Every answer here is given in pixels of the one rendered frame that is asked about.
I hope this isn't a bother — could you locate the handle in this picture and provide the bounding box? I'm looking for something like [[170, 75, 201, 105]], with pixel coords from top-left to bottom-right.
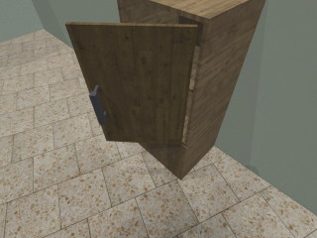
[[89, 85, 107, 125]]

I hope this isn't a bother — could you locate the cupboard door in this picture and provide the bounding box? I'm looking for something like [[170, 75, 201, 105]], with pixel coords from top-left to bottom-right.
[[65, 22, 198, 145]]

